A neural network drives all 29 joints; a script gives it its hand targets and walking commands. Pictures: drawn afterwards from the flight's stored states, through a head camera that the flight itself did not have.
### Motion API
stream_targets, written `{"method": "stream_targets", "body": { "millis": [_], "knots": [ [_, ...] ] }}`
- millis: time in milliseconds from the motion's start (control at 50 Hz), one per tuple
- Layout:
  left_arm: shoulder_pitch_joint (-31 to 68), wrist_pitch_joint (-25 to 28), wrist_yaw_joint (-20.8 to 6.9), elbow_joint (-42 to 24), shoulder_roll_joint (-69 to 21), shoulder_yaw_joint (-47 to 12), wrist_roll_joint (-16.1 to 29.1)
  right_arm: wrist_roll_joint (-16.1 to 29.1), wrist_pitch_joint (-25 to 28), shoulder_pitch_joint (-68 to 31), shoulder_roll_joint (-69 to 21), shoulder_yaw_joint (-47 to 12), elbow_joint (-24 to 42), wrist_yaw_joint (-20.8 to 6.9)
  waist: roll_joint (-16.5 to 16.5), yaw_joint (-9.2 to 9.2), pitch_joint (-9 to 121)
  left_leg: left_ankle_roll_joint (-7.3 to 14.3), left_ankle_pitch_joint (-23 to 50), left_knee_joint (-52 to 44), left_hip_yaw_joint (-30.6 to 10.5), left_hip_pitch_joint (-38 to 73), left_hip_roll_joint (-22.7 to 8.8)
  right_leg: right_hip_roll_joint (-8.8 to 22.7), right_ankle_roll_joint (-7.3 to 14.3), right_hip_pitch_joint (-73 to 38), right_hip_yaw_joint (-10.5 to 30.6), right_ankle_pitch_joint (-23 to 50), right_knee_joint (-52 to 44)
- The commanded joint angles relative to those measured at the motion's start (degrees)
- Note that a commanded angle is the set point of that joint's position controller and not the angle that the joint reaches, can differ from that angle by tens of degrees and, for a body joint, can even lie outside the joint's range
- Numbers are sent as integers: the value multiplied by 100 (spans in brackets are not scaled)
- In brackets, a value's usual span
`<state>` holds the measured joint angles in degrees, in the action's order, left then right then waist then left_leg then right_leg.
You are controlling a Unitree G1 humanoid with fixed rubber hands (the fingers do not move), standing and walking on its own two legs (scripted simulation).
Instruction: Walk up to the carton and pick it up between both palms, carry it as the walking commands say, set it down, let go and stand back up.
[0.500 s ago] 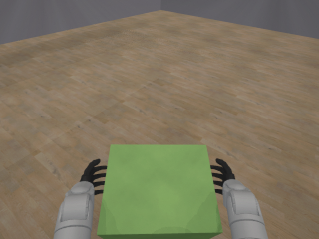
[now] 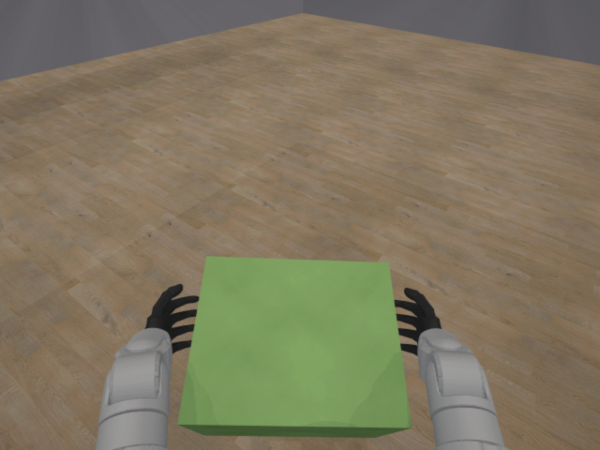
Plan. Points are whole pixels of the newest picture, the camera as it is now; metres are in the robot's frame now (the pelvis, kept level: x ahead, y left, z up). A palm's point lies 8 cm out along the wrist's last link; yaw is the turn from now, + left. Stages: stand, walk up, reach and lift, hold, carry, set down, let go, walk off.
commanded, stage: hold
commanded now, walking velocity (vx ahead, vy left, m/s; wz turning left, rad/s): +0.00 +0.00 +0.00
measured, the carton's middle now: (294, 351) +0.32 +0.01 -0.05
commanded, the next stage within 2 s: carry in 0.12 s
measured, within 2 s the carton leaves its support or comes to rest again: neither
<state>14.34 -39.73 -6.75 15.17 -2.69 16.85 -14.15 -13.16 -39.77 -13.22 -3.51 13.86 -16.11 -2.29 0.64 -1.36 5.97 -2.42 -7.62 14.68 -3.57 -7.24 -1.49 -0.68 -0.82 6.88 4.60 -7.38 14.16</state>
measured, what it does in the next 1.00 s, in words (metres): walks ahead: left foot, then right foot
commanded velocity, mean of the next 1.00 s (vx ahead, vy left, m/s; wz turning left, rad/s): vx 0.92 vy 0.00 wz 0.00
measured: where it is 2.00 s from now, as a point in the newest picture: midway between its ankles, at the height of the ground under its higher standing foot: (305, 269)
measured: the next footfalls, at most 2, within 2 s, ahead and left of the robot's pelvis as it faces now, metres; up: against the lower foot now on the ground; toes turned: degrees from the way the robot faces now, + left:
left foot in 0.62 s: +0.14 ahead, +0.13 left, +0.00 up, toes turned +0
right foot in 0.88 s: +0.39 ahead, -0.18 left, +0.00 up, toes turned +0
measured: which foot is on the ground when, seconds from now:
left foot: down 0.00-0.34, up 0.36-0.60, down 0.62-0.92, up 0.94-1.00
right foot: down 0.00-0.64, up 0.66-0.86, down 0.88-1.00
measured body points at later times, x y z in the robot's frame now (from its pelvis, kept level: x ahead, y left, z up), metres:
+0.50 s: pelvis +0.06 -0.03 -0.01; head +0.04 -0.04 +0.44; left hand +0.35 +0.15 +0.07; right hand +0.36 -0.21 +0.07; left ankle +0.02 +0.14 -0.71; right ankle +0.00 -0.13 -0.75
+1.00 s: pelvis +0.39 -0.04 -0.02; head +0.35 -0.02 +0.43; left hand +0.63 +0.15 +0.06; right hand +0.64 -0.21 +0.07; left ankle +0.22 +0.09 -0.67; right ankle +0.35 -0.18 -0.75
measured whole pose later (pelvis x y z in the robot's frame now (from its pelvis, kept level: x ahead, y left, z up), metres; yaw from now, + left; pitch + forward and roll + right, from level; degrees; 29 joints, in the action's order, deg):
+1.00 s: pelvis +0.39 -0.04 -0.02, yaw +1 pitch +5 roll -1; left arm 2.2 -69.2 8.7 -24.4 -7.3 7.8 -5.7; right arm -6.5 -71.5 -2.9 -7.2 9.4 25.3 8.8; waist 1.6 -1.3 11.0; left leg -1.5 -24.9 60.2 0.1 -17.6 -3.0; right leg 1.7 -0.9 17.3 -0.2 -19.3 31.1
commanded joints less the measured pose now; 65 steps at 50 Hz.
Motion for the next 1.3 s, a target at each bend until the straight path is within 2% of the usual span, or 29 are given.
{"method": "stream_targets", "body": {
  "millis": [0, 80, 100, 140, 200, 240, 260, 300, 320, 400, 540, 580, 600, 620, 660, 700, 780, 820, 840, 860, 880, 940, 1020, 1040, 1060, 1080, 1100, 1140, 1280],
  "knots": [
    [2052, 53, -1476, -517, -5286, -3626, 1453, 1346, 177, -2740, -5361, -3581, 1025, -1738, -73, 103, 1628, 40, 1910, -77, 327, 1381, 906, -574, -106, -1063, -203, 1920, -125],
    [2336, 45, -1420, -1181, -5113, -3736, 1611, 1327, 66, -2396, -5287, -3603, 1023, -1675, -28, 199, 1488, 26, 2150, -150, 242, 1148, 885, -642, -164, -1076, -158, 2150, -138],
    [2906, 12, -1364, -493, -5589, -3853, 1723, 1281, 72, -3063, -5182, -3367, 1096, -1569, -448, 81, 1785, 32, 1413, 918, 298, 953, -585, 679, 34, -335, -480, 1125, 1148],
    [2758, 59, -1364, -536, -5677, -3876, 1699, 1575, 125, -3465, -5150, -3735, 1530, -1597, -797, 100, 1593, 372, -2837, 496, -332, 590, -742, 507, 168, 830, -323, -2739, 1328],
    [3795, 13, -1204, -1878, -5537, -4520, 2269, 2146, 54, -4295, -5108, -4169, 2235, -1495, -1656, -18, 659, 377, -3774, -136, -645, -1018, -1115, 107, -123, 1030, -934, -1919, 2332],
    [3543, -317, -1034, -2605, -5942, -4875, 2674, 2620, -201, -5008, -5244, -4788, 3691, -1286, -784, -92, 420, 400, -3332, 256, -306, -1647, -899, 53, -115, 615, -820, -1650, 1904],
    [3933, -515, -927, -3017, -5768, -4920, 2837, 2591, -483, -4438, -5346, -4735, 3391, -1197, -520, -58, 52, 244, -3178, 986, -14, -2000, -542, 335, 5, 801, -224, -2159, 1256],
    [3339, -1051, -766, -2879, -5761, -4861, 2878, 2612, -1003, -4131, -5461, -4967, 3686, -990, 2043, -43, -235, -70, -1760, 3460, 1011, -2588, 366, 1502, 505, 817, 1962, -3968, -872],
    [2820, -1289, -703, -2566, -5555, -4704, 2788, 2443, -1257, -3585, -5288, -4835, 3459, -904, 2095, 28, -161, -26, -1518, 3593, 606, -2781, 107, 1852, 799, 726, 2591, -4176, -1153],
    [1828, -2076, -363, -2462, -5493, -4471, 2689, 2536, -2075, -2677, -5134, -4675, 3459, -634, 1151, -27, 562, 42, -1420, 2569, 704, -2752, -61, 1555, 990, -473, 1601, -1969, -381],
    [2941, -2309, 0, -5084, -6171, -5203, 3476, 3399, -2429, -2889, -6333, -4903, 4699, -519, 332, 34, 2379, 105, -623, 541, 1209, -191, 309, 870, 532, -877, -148, 1717, 1648],
    [2800, -2421, 91, -5119, -6220, -5327, 3467, 3373, -2399, -2636, -6279, -4789, 4969, -393, -494, 406, 2965, 709, -1562, 551, -781, 2767, -785, 497, 192, 1813, -770, 1605, 3659],
    [2423, -2488, 101, -4963, -6207, -5281, 3420, 3318, -2442, -2466, -6054, -4785, 5042, -331, -1512, 381, 2795, 1018, -253, 571, -1937, 3851, -1667, 86, 142, 3606, -1001, -612, 4362],
    [2181, -2511, 104, -4894, -6233, -5371, 3441, 3372, -2410, -2640, -5974, -4862, 5447, -298, -1535, 330, 2473, 1278, 1079, 635, -2180, 4147, -2028, -24, 194, 4470, -855, -2151, 4380],
    [2467, -2592, 85, -5168, -6079, -5587, 3608, 3185, -2529, -2046, -5923, -4738, 5206, -216, -795, 480, 1856, 1454, 1593, 630, -2065, 4038, -2086, 378, 97, 4995, -687, -2791, 3802],
    [1860, -2787, 89, -4614, -5825, -5296, 3437, 3039, -2694, -1860, -5498, -4683, 4981, -167, -752, 398, 981, 1208, 1626, 458, -1365, 3056, -1795, 506, 101, 4659, -844, -2682, 3158],
    [1274, -2957, 259, -4222, -5236, -4849, 3140, 2951, -2970, -1672, -4644, -4615, 4937, -102, -874, 99, 1239, 472, 3459, 1353, 632, 425, -1098, -467, 129, 625, -2010, -485, 1414],
    [1008, -3049, 344, -4005, -5147, -4700, 3078, 2871, -3065, -1577, -4371, -4479, 4833, -62, 44, -234, 1875, 111, 2856, 3640, 1229, -1757, -502, -40, 475, -2185, -921, -439, 1321],
    [1324, -3051, 383, -4124, -4976, -4808, 3011, 2815, -3154, -1457, -4300, -4417, 4676, -108, 1135, -198, 1525, -112, 434, 4995, 888, -3363, 276, 1491, 1310, -2564, 2129, -1316, 490],
    [1132, -3043, 374, -3955, -5008, -4761, 2935, 2980, -3131, -1874, -4458, -4735, 4995, -153, 1839, -21, 1316, -1, -2094, 5577, 167, -4224, 461, 2093, 1717, -2646, 3209, -176, 188],
    [1329, -3057, 402, -4034, -5246, -4809, 3004, 3136, -3131, -1926, -4829, -4782, 4883, -209, 823, -29, 1184, 169, -2258, 5605, -234, -3969, 22, 2077, 1768, -2095, 3007, 773, 473],
    [1649, -3039, 360, -4364, -5303, -4981, 3129, 2899, -3029, -1590, -4847, -4456, 4521, -267, -67, 11, 585, 137, -1923, 3842, 237, -3581, -503, 1887, 1156, -1042, 1597, 274, 386],
    [1412, -2896, 286, -4353, -5468, -5046, 3192, 2996, -2900, -1704, -5029, -4552, 4655, -318, 964, 125, 1195, 192, -627, 1130, 1208, -1267, -135, 1276, 863, -194, -158, 962, 519],
    [1534, -2869, 309, -4435, -5489, -5214, 3276, 2932, -2877, -1344, -5084, -4405, 4426, -320, 719, 251, 1641, 241, -451, 844, 1414, -204, 132, 1125, 718, 70, -567, 2033, 1316],
    [1461, -2809, 331, -4540, -5517, -5164, 3152, 3093, -2834, -1382, -5203, -4506, 4570, -377, 421, 470, 2193, 211, -610, 1100, 1180, 1414, 106, 857, 440, 945, -916, 2229, 2665],
    [1489, -2818, 280, -4462, -5656, -5154, 3167, 3091, -2746, -1579, -5218, -4586, 4793, -366, -1096, 591, 1959, 519, -1540, 645, -924, 2240, -976, 364, 96, 2700, -1194, 1031, 4337],
    [1548, -2776, 248, -4717, -5555, -5248, 3200, 2984, -2706, -1466, -5152, -4613, 4750, -344, -1816, 323, 1541, 944, -361, -8, -2477, 2674, -1751, -204, 112, 4011, -916, -1645, 4849],
    [1629, -2702, 169, -4715, -5756, -5405, 3322, 3019, -2613, -1316, -5507, -4649, 4645, -374, -1315, 389, 1634, 1334, 2278, 867, -2241, 3349, -1993, 277, 156, 4607, -575, -2036, 5458],
    [1087, -2606, 253, -4481, -5623, -5256, 2986, 3271, -2585, -1386, -5214, -4903, 5041, -449, -1008, 410, 533, 685, 4234, 474, -14, 2874, -1431, 248, 99, 4365, -1597, -1264, 2631]
  ]
}}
